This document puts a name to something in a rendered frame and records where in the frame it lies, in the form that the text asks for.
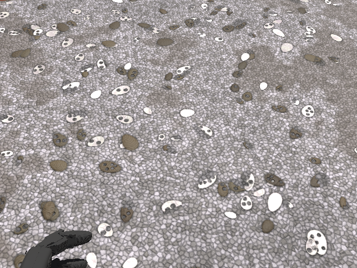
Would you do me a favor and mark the robot left hand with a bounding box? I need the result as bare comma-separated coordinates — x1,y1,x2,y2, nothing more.
20,229,92,268

